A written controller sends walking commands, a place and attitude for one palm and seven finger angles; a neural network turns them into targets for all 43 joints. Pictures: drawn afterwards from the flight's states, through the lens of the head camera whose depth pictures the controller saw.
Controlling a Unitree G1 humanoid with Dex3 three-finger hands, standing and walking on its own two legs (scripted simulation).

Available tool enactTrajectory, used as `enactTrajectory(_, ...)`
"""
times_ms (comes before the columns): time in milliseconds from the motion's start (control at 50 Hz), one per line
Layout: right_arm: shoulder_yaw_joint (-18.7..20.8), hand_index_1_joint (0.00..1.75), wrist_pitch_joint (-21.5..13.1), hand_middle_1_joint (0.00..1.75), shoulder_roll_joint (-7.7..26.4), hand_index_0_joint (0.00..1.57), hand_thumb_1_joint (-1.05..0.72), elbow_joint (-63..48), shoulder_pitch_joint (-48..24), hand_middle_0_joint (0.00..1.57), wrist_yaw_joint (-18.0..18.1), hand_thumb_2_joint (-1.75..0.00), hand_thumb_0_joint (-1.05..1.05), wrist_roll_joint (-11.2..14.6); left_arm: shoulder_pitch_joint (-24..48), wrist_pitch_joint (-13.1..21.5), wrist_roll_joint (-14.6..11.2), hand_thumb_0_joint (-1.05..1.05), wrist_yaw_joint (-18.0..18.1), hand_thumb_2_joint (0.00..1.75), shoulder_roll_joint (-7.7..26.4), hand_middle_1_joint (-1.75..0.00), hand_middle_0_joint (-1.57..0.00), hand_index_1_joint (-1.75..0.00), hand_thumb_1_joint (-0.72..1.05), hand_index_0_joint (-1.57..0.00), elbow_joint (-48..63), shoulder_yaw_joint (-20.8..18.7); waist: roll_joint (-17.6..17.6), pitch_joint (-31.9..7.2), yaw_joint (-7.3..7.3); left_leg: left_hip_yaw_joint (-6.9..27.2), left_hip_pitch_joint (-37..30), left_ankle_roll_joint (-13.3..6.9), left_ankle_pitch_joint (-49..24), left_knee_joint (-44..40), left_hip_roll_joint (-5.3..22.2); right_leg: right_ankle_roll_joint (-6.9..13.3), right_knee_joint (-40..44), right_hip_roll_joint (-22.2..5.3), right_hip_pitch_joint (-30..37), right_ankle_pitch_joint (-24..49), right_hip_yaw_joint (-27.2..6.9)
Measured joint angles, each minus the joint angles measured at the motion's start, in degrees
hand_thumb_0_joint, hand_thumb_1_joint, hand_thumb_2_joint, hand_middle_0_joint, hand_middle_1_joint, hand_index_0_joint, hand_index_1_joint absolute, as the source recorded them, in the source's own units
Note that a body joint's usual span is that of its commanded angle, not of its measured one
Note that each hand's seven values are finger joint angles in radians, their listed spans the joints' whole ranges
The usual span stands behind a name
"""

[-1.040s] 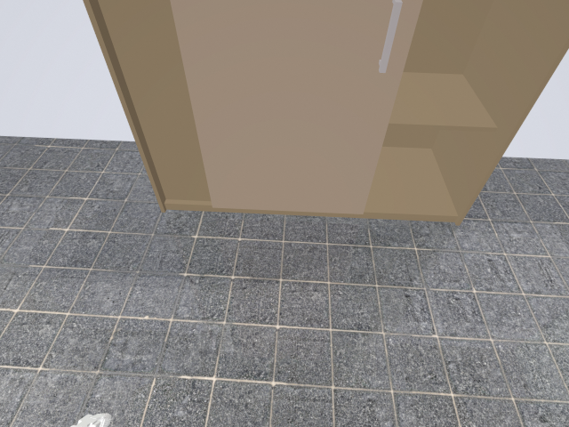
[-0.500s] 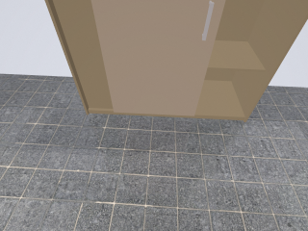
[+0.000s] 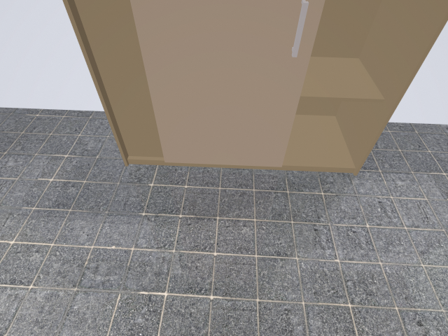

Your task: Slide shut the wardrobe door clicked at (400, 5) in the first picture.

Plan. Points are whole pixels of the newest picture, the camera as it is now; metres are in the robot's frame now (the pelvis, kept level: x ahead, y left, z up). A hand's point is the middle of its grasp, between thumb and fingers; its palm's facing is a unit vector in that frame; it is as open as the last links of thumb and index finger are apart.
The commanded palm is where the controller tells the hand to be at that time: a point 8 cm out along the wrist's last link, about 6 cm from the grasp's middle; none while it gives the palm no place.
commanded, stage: look at it before walking up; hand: left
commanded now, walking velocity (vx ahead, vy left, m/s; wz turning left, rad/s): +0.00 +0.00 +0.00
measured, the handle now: (298, 29) +1.14 -0.22 +0.08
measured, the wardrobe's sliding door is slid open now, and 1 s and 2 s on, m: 0.45 0.45 0.45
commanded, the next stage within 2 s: walk to a spot facing it in 0.40 s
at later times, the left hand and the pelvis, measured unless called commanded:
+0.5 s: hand out of the picture +0.09 +0.25 -0.15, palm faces -0.02 -0.94 -0.34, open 7.4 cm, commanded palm none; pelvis +0.01 +0.00 +0.00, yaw +0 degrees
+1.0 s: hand out of the picture +0.05 +0.16 -0.17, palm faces -0.16 -0.95 -0.25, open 7.4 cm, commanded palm none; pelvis -0.01 -0.03 -0.01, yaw -13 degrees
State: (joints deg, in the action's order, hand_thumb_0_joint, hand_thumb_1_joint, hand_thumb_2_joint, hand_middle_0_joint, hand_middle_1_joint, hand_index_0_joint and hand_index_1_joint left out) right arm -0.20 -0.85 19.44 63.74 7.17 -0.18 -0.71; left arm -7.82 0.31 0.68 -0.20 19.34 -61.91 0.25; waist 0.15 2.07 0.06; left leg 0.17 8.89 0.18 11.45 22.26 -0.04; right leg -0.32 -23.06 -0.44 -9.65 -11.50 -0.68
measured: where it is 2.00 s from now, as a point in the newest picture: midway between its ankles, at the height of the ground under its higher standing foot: outside the picture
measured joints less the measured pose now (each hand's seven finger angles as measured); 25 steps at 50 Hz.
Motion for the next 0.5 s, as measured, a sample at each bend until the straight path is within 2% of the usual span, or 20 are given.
enactTrajectory(500,-0.1,0.3,-0.1,0.3,0.3,0.21,-0.91,-0.2,-1.1,0.2,0.2,-0.9,0.01,0.1,0.1,0.2,0.0,0.01,0.1,0.89,0.3,-0.3,-0.2,-0.3,0.9,-0.2,-0.2,0.0,0.1,0.1,0.24,-0.1,-1.5,0.2,0.1,-1.3,0.4,0.2,1.4,0.3,1.4,0.0,-0.1)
